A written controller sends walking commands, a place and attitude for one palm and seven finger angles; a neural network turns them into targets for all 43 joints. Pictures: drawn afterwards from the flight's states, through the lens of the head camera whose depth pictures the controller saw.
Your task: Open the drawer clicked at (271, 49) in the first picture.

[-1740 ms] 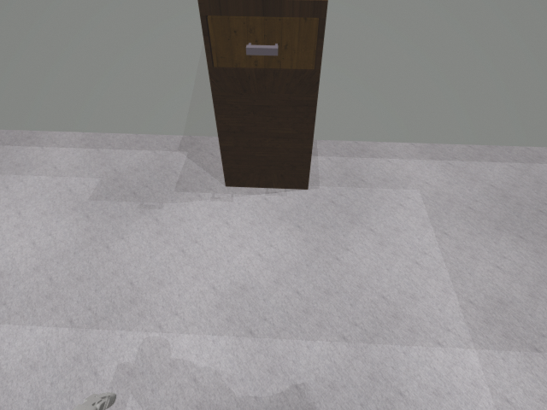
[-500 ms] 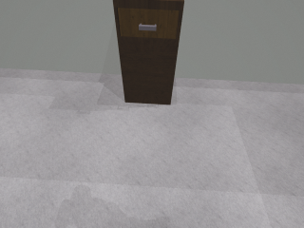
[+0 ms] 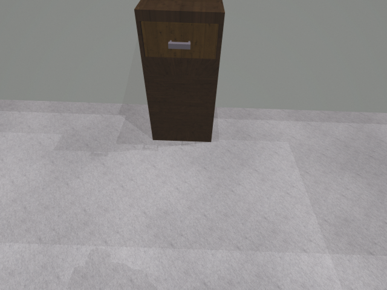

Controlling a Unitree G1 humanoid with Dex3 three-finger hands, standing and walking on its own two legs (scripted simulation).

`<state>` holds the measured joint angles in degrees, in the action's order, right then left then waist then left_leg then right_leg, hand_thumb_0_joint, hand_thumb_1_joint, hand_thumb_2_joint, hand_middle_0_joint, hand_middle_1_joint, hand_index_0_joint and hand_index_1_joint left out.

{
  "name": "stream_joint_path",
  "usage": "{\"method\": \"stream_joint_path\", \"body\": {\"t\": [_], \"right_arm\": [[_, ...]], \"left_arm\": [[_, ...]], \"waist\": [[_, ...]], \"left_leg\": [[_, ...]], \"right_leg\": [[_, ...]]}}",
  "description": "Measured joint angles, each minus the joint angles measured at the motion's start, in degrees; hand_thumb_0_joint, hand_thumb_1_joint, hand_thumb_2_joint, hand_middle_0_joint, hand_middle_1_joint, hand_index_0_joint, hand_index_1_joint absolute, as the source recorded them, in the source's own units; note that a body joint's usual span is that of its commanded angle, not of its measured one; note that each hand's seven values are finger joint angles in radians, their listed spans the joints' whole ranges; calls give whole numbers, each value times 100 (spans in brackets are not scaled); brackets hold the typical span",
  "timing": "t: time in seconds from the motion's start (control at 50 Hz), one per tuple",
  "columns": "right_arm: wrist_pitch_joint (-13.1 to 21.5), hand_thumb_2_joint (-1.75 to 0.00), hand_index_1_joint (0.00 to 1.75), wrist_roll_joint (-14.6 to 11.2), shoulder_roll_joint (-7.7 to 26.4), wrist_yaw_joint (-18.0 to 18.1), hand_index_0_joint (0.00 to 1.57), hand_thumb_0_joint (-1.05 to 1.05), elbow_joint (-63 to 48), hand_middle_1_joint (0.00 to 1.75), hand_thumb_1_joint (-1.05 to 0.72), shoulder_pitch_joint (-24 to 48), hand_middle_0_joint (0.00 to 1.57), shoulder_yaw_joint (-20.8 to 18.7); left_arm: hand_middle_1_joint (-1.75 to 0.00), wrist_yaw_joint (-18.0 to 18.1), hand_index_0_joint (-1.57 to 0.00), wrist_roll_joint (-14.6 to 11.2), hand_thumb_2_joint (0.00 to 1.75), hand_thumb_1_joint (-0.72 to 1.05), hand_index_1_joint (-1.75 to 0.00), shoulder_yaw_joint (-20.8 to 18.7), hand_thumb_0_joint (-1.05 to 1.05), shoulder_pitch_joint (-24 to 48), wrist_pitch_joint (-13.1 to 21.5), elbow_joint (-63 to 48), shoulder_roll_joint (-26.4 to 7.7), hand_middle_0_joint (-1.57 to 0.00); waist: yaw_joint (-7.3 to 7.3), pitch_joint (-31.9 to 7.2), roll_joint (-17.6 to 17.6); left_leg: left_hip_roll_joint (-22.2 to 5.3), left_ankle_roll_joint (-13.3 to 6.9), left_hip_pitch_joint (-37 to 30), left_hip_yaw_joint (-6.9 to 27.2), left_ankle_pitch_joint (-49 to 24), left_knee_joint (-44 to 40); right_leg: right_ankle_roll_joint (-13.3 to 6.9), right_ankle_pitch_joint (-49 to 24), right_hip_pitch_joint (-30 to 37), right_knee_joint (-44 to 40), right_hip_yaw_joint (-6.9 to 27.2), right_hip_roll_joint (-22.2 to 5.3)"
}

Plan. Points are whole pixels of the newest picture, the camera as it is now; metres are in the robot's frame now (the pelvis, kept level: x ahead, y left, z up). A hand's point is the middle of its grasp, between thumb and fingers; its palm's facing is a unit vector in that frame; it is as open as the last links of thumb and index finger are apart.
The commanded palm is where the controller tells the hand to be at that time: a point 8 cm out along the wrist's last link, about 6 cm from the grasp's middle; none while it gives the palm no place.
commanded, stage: walk to a spot facing it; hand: left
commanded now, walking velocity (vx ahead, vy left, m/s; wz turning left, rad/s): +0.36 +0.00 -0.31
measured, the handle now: (179, 43) +1.26 +0.17 -0.02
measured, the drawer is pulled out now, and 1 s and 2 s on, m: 0.00 0.00 0.00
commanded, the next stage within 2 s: turn to face it in 0.96 s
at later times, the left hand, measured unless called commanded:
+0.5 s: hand out of the picture +0.07 +0.14 -0.17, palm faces -0.04 -0.99 -0.15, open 7.4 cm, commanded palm none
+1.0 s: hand (164, 169) +0.53 +0.14 -0.17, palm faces -0.29 -0.94 -0.16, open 7.4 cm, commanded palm none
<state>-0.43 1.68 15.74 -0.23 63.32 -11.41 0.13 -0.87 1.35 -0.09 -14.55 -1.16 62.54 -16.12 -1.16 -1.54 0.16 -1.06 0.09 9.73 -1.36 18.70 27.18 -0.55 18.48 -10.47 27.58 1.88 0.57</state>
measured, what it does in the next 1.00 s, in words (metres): walks ahead, turning right: left foot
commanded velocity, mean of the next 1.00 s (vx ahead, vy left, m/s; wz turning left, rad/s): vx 0.31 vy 0.00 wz -0.34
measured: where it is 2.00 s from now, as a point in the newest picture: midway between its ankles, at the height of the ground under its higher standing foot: (210, 244)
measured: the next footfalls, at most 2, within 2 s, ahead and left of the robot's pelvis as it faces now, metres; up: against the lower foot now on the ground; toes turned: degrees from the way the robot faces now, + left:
left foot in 0.60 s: +0.41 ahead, +0.06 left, +0.00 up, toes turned -1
right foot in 1.18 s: +0.55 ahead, -0.20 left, +0.00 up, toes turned -31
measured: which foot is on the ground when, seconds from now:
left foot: down 0.00-0.22, up 0.24-0.58, down 0.60-1.00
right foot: down 0.00-0.60, up 0.62-1.00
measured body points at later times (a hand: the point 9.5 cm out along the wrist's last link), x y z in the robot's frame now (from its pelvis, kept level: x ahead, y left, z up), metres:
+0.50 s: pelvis +0.18 -0.02 -0.01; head +0.21 -0.02 +0.44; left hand +0.07 +0.19 -0.15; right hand +0.25 -0.26 -0.16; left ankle +0.31 +0.08 -0.69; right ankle +0.01 -0.11 -0.74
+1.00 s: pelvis +0.40 +0.00 +0.00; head +0.41 +0.00 +0.45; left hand +0.55 +0.19 -0.15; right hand +0.29 -0.22 -0.14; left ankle +0.37 +0.06 -0.74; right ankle +0.45 -0.18 -0.66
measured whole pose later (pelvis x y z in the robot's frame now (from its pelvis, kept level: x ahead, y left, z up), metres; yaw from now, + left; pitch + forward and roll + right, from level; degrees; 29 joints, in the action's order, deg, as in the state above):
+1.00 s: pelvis +0.40 +0.00 +0.00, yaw -20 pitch -1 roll +0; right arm 4.7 1.1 9.4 1.7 62.2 -21.3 -2.8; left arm -1.8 2.1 -5.1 -10.6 -1.5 55.9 -10.6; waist 0.4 2.1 1.6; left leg -0.7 -4.2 3.5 -18.9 17.3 21.0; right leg 1.5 6.3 -37.6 57.3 -3.2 -6.9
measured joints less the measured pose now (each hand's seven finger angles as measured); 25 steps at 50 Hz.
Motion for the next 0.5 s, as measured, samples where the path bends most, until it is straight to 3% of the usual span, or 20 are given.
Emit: {"method": "stream_joint_path", "body": {"t": [0.1, 0.16, 0.2, 0.24, 0.28, 0.34, 0.4, 0.5], "right_arm": [[108, -90, 30, -14, -270, 7, 20, 0, -9, 30, -90, -416, 21, -43], [178, -90, 30, -30, -380, 24, 20, 0, 25, 30, -90, -674, 21, -105], [203, -90, 30, -37, -387, 46, 20, 0, 75, 30, -90, -845, 21, -137], [149, -90, 30, -54, -437, 51, 20, 0, 199, 30, -90, -983, 21, -143], [76, -90, 30, -34, -506, 32, 20, 0, 308, 30, -91, -952, 21, -131], [52, -90, 30, -16, -531, 5, 20, 1, 230, 30, -91, -669, 20, -177], [62, -90, 30, -21, -511, -42, 20, 1, -45, 30, -91, -229, 20, -245], [159, -90, 30, -86, -585, -133, 20, 0, -515, 30, -91, 481, 20, -258]], "left_arm": [[-30, -69, -20, 0, 90, 91, -30, -53, 1, -490, 53, 16, 265, -20], [-30, -85, -20, 3, 90, 91, -30, -79, 1, -685, 60, 61, 435, -20], [-30, -93, -20, 10, 90, 91, -30, -98, 1, -701, 133, 69, 565, -20], [-30, -49, -20, 10, 90, 91, -30, -134, 1, -704, 328, 17, 638, -21], [-30, 53, -20, -8, 90, 91, -30, -160, 1, -809, 514, -47, 677, -21], [-30, 153, -20, 14, 90, 91, -30, -137, 1, -1065, 584, -22, 780, -21], [-30, 182, -20, 38, 90, 91, -30, -80, 1, -1335, 554, 154, 927, -21], [-30, 210, -20, 26, 90, 91, -30, -46, 1, -1571, 506, 397, 1048, -21]], "waist": [[10, 60, 76], [13, 105, 58], [88, 181, -129], [97, 193, -211], [-42, 220, -104], [-162, 283, -4], [-132, 327, -13], [-110, 459, -37]], "left_leg": [[-51, 45, -9, -213, 241, 404], [-129, 101, -197, -404, 525, 466], [-295, 155, -215, -362, 746, 706], [-398, 54, 241, -308, 857, 1796], [-316, 7, 800, -292, 948, 3049], [-316, 13, 1597, -380, 636, 3888], [-398, 76, 2270, -440, 108, 3742], [-431, 29, 2675, -564, -786, 2330]], "right_leg": [[-90, 276, -212, 681, 159, 41], [-106, 552, -366, 1035, -150, -35], [-136, 541, -278, 969, -355, 59], [-221, 665, -131, 906, -498, 124], [-262, 679, 107, 674, -444, 112], [-282, 540, 547, 114, -273, 115], [-251, 420, 971, -439, -113, 122], [-140, 451, 1621, -1081, 54, 133]]}}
